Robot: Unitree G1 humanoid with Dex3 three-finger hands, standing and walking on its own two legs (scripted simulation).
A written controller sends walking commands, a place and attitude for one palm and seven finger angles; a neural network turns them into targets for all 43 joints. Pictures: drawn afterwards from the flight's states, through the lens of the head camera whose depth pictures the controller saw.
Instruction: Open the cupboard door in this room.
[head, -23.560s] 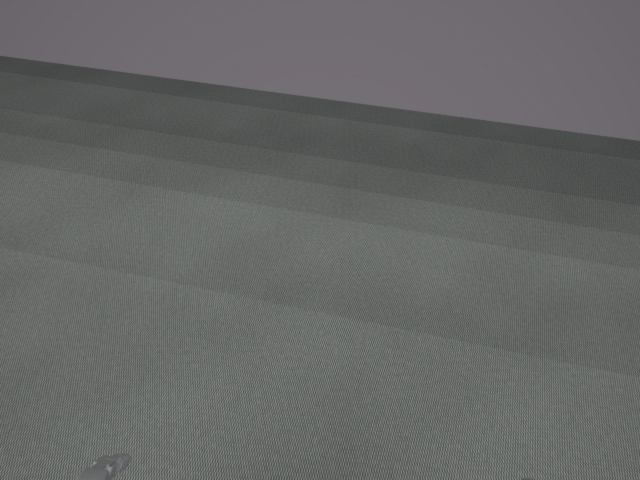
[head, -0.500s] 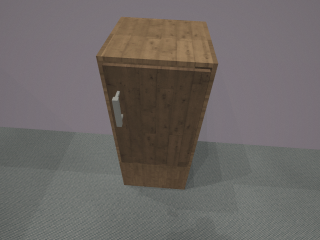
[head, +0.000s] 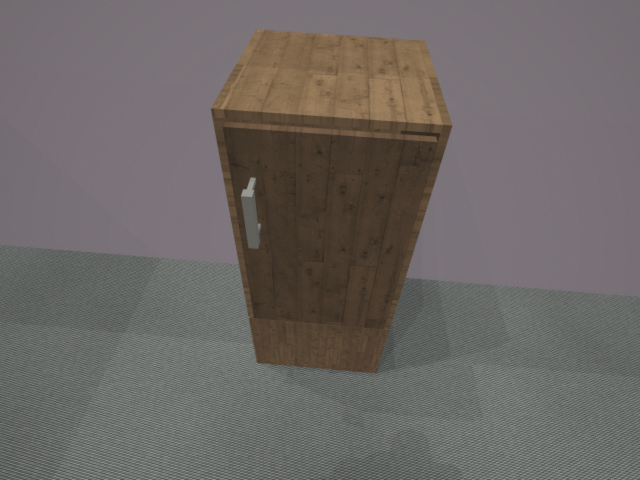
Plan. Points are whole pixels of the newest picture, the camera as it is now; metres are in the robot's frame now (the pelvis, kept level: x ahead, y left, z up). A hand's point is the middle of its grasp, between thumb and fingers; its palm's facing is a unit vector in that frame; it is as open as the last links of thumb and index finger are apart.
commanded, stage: come to a stop and stand still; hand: left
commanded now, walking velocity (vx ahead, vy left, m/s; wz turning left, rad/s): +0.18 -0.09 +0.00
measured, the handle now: (253, 213) +0.59 +0.17 -0.03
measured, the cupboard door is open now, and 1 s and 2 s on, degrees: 0 0 0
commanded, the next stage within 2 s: look again from close up in 1.10 s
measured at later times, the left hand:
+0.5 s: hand out of the picture +0.03 +0.14 -0.18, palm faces +0.05 -0.99 -0.16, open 7.3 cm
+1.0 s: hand out of the picture +0.00 +0.15 -0.18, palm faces +0.04 -0.99 -0.16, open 7.3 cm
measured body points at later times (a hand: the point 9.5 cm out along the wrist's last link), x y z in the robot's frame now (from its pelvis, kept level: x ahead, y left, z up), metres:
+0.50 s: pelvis +0.04 -0.02 -0.01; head +0.03 -0.01 +0.44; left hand +0.03 +0.19 -0.17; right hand +0.04 -0.24 -0.16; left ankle +0.04 +0.08 -0.74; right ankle +0.01 -0.14 -0.74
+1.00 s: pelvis +0.02 -0.01 +0.00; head +0.02 +0.01 +0.45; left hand +0.00 +0.21 -0.17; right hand +0.02 -0.23 -0.15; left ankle +0.04 +0.08 -0.74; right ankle +0.01 -0.14 -0.74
